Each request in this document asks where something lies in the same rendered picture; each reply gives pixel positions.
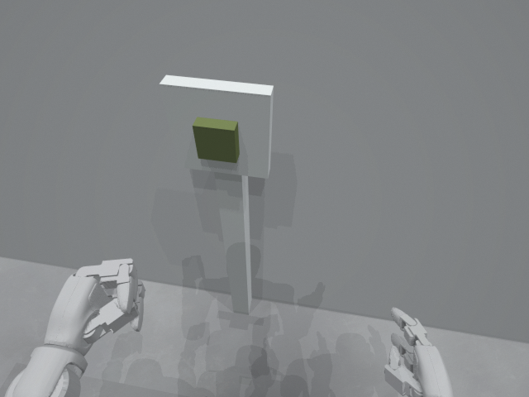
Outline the button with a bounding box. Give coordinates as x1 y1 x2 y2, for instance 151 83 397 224
193 117 240 163

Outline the robot right hand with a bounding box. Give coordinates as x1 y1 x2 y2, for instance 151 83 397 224
384 308 454 397

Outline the left robot forearm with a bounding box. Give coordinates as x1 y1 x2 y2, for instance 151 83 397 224
5 345 88 397

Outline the robot left hand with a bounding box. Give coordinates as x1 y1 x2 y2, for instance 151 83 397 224
44 258 145 356

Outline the panel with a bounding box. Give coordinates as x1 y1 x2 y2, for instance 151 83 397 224
160 75 274 315

